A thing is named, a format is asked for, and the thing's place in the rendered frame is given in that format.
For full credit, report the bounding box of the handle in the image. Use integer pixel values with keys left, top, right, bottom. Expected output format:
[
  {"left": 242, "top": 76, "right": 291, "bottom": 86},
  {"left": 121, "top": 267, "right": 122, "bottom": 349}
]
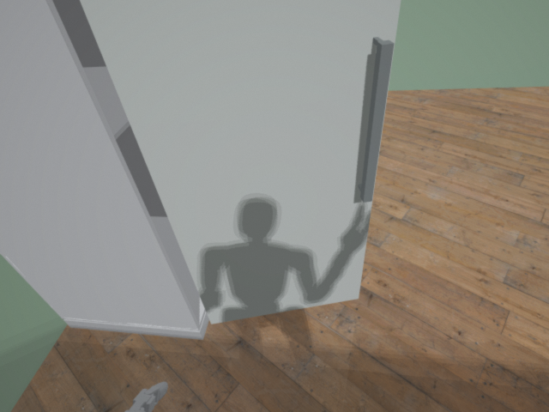
[{"left": 358, "top": 37, "right": 394, "bottom": 203}]

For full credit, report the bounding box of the robot left hand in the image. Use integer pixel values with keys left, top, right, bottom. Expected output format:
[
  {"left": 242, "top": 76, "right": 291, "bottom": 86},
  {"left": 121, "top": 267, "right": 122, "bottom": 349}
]
[{"left": 124, "top": 382, "right": 168, "bottom": 412}]

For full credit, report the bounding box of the fridge door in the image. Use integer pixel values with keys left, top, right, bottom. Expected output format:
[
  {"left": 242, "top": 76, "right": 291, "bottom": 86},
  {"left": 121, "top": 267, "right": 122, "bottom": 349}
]
[{"left": 80, "top": 0, "right": 401, "bottom": 324}]

